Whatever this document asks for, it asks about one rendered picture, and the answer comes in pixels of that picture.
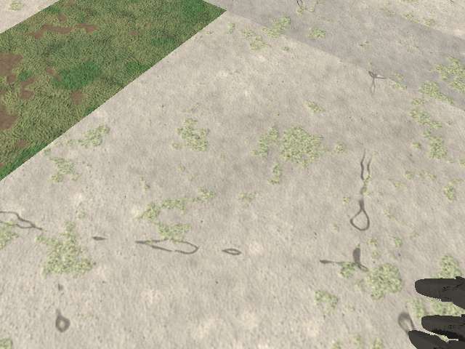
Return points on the robot right hand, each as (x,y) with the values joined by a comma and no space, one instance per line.
(448,290)

